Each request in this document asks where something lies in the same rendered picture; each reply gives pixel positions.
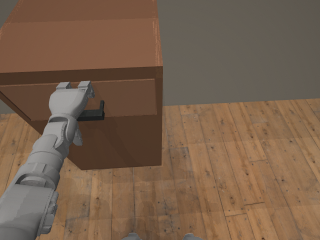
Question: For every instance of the cabinet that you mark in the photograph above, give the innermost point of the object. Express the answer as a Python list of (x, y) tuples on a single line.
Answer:
[(55, 41)]

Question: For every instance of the drawer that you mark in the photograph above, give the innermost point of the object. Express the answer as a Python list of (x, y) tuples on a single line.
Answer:
[(121, 97)]

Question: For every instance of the left robot shin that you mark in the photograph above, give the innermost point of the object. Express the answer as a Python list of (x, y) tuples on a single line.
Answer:
[(133, 235)]

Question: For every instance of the robot left forearm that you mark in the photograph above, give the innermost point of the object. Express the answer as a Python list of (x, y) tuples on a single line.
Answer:
[(43, 165)]

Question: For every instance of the left robot hand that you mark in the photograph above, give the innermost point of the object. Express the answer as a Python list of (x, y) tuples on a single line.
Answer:
[(72, 102)]

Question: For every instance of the robot shin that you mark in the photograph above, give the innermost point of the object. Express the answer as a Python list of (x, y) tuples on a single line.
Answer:
[(188, 235), (133, 235)]

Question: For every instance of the robot left upper arm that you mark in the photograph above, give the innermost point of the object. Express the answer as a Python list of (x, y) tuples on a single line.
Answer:
[(27, 212)]

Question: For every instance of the handle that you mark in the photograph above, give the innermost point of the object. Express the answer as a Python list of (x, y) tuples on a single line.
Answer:
[(93, 114)]

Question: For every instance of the right robot shin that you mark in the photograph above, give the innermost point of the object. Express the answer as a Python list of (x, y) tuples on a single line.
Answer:
[(188, 235)]

